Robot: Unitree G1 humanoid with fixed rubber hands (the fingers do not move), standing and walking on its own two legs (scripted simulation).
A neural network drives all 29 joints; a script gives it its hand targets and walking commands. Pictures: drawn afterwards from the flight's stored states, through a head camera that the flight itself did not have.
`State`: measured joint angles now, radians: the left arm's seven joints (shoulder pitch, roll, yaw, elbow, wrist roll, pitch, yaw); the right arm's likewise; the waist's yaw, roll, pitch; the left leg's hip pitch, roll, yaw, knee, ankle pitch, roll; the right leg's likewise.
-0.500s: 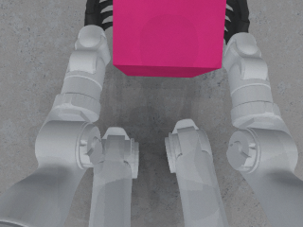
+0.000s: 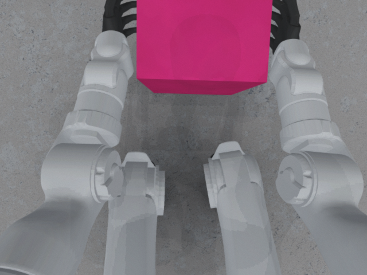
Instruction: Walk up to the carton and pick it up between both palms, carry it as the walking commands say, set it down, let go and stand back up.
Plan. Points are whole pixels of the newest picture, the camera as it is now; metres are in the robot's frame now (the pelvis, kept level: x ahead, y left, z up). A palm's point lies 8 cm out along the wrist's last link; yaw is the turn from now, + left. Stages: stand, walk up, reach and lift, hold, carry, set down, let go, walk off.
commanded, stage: set down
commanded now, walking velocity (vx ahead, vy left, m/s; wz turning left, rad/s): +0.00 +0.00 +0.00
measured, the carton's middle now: (197, 40) +0.53 -0.06 -0.23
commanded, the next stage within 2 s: none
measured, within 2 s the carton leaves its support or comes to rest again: rests again in 0.52 s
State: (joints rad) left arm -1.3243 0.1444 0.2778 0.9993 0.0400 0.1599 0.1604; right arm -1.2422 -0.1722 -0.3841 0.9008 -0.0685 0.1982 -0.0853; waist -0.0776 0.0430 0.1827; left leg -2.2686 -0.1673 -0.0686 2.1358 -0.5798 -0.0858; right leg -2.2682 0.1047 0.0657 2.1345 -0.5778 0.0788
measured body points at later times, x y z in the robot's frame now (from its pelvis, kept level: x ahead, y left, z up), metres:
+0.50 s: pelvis +0.00 +0.00 -0.01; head +0.35 -0.02 +0.27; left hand +0.54 +0.09 -0.18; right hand +0.50 -0.21 -0.18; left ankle +0.11 +0.12 -0.35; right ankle +0.11 -0.13 -0.35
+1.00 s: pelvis +0.00 +0.00 -0.02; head +0.34 -0.02 +0.26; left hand +0.54 +0.09 -0.18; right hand +0.50 -0.21 -0.19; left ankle +0.11 +0.12 -0.35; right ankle +0.11 -0.13 -0.35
